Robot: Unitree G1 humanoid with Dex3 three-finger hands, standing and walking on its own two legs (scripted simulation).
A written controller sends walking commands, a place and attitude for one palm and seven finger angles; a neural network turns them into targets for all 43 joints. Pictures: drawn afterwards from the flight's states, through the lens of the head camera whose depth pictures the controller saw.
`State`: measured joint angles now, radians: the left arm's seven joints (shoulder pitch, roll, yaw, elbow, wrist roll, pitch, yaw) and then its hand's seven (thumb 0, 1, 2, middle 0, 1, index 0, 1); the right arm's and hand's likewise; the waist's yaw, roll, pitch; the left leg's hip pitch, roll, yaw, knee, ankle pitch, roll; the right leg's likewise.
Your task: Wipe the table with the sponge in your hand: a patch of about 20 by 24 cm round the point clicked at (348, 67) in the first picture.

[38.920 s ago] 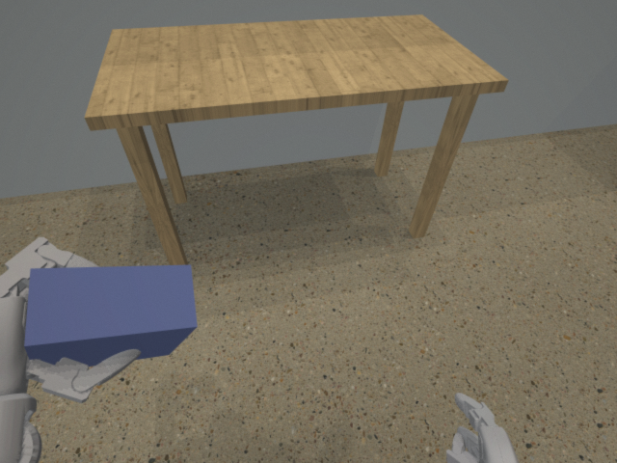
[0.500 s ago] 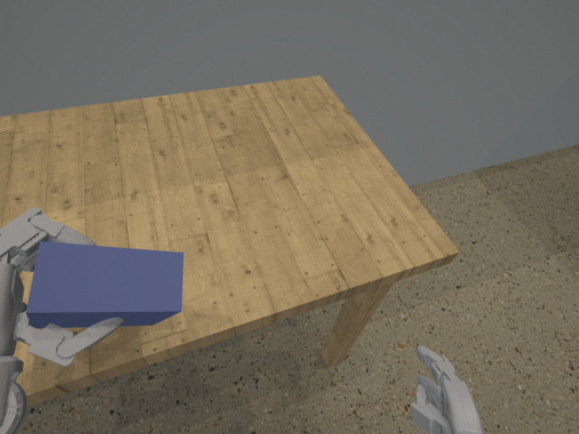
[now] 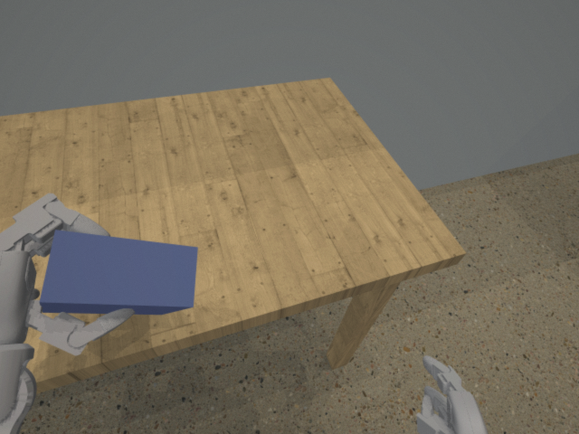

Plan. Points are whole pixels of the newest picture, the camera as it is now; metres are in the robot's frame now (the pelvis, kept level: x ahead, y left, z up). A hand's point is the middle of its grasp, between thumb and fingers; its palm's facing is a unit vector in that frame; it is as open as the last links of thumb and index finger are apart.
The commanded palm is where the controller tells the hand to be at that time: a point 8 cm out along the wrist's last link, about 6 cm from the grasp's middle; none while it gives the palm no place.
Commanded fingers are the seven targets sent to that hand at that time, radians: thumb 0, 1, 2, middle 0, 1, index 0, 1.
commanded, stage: turn the palm down, sponge in hand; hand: left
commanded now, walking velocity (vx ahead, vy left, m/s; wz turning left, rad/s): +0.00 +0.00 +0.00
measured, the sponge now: (140, 281) +0.25 +0.20 +0.12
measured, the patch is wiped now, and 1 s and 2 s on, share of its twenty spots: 0.00 0.00 0.00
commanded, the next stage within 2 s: none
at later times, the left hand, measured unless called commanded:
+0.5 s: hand (58, 279) +0.21 +0.25 +0.17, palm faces +0.46 -0.59 -0.66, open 10.3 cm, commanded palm +0.17 +0.26 +0.19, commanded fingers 0.00 0.10 1.30 -1.20 -1.60 -1.20 -1.60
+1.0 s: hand (95, 273) +0.23 +0.23 +0.16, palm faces +0.24 -0.37 -0.90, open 10.3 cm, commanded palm +0.19 +0.23 +0.21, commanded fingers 0.00 0.10 1.30 -1.20 -1.60 -1.20 -1.60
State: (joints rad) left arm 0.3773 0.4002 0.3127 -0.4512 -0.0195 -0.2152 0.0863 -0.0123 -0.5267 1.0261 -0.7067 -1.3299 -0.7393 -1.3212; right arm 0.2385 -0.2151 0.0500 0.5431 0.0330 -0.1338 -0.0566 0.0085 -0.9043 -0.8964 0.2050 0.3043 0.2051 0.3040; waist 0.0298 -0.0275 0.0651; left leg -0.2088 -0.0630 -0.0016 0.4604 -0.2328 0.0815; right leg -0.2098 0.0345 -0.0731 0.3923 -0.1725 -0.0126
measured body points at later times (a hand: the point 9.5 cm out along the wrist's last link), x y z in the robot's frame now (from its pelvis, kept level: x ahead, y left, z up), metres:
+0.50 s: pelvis -0.01 -0.04 -0.01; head -0.01 -0.06 +0.44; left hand +0.18 +0.28 +0.21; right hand +0.21 -0.25 -0.09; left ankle +0.01 +0.06 -0.74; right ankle +0.03 -0.10 -0.74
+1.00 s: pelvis +0.00 -0.07 -0.02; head +0.00 -0.12 +0.43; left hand +0.21 +0.24 +0.21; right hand +0.20 -0.32 -0.12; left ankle +0.01 +0.06 -0.74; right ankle +0.03 -0.10 -0.74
